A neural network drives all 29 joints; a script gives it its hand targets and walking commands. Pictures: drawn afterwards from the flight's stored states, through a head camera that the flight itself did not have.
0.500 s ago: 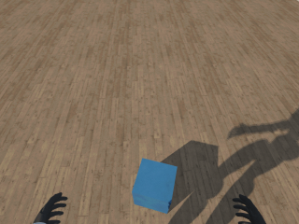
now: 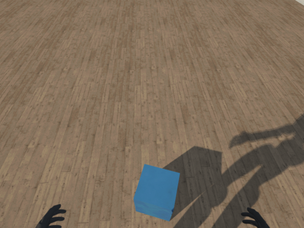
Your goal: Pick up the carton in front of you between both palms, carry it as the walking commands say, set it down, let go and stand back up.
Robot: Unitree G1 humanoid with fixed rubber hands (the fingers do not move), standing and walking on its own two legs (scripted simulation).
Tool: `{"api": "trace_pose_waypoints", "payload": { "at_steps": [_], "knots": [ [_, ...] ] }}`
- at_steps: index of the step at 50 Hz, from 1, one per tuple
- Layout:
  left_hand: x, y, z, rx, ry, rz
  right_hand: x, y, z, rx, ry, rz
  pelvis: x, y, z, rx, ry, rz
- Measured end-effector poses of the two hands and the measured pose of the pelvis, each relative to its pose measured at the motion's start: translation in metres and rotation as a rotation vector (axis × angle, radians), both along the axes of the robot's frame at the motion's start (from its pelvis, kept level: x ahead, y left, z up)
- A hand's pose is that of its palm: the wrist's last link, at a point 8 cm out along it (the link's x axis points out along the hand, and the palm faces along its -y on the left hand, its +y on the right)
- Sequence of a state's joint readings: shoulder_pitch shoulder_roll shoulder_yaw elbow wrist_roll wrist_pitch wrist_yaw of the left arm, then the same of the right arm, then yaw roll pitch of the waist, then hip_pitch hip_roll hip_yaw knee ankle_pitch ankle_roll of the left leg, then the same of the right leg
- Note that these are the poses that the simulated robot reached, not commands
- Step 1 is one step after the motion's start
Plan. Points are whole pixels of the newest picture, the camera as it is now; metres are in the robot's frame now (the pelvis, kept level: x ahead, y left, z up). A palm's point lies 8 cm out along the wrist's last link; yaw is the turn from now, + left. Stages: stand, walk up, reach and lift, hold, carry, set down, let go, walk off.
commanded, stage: stand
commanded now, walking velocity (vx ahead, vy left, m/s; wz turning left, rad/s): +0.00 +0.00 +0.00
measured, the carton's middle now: (157, 193) +0.41 -0.02 -0.65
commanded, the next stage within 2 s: none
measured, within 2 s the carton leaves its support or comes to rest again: neither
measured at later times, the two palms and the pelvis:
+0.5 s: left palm out of the picture +0.07 +0.31 -0.09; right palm out of the picture +0.09 -0.30 -0.10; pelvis -0.02 +0.00 +0.01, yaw +0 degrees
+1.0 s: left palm out of the picture +0.06 +0.32 -0.10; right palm out of the picture +0.07 -0.30 -0.10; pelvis -0.03 +0.01 +0.01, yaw +0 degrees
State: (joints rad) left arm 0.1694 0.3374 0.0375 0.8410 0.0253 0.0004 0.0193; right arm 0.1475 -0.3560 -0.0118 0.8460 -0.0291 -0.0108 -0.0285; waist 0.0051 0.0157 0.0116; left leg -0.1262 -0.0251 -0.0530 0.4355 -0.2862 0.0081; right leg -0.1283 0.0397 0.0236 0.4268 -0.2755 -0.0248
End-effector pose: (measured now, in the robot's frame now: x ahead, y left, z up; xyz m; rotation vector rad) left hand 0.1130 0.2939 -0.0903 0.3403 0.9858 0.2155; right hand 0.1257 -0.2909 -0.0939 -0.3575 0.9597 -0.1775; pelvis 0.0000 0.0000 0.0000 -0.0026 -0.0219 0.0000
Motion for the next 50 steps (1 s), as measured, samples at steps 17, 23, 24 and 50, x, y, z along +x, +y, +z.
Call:
{"api": "trace_pose_waypoints", "payload": {
  "at_steps": [17, 23, 24, 50],
  "knots": [
    [-0.028, 0.011, -0.002, 0.009, 0.061, 0.016, -0.029, -0.006, -0.003, -0.009, 0.063, -0.014, -0.013, 0.002, 0.004, 0.001, -0.018, -0.001],
    [-0.036, 0.013, -0.003, 0.010, 0.080, 0.020, -0.037, -0.007, -0.003, -0.011, 0.082, -0.019, -0.018, 0.003, 0.005, 0.002, -0.020, -0.001],
    [-0.037, 0.014, -0.003, 0.010, 0.083, 0.020, -0.038, -0.007, -0.003, -0.012, 0.085, -0.020, -0.018, 0.003, 0.005, 0.002, -0.021, -0.001],
    [-0.051, 0.022, -0.006, 0.015, 0.130, 0.028, -0.053, -0.011, -0.004, -0.022, 0.129, -0.034, -0.025, 0.006, 0.007, 0.002, -0.020, -0.002]
  ]
}}
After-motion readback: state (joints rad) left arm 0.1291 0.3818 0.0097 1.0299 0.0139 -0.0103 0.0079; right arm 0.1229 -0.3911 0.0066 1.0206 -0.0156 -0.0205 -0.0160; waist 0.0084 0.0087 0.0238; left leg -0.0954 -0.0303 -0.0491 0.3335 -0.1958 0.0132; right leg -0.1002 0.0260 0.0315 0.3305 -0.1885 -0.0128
